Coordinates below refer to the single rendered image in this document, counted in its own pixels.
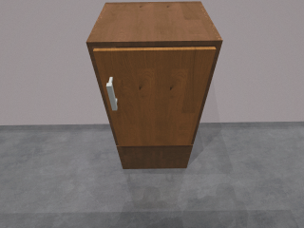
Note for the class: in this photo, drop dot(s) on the handle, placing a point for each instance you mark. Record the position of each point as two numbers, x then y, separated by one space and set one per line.
111 94

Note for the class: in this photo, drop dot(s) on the cupboard door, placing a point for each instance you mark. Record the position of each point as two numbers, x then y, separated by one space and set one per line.
159 91

